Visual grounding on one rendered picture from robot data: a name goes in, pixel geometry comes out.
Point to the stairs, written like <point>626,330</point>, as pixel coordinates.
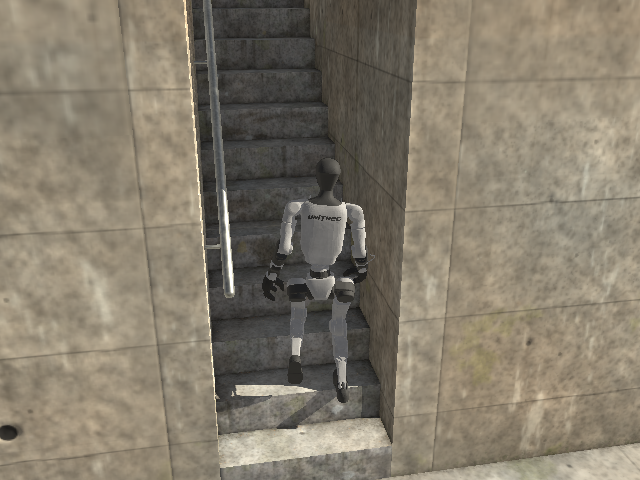
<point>275,131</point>

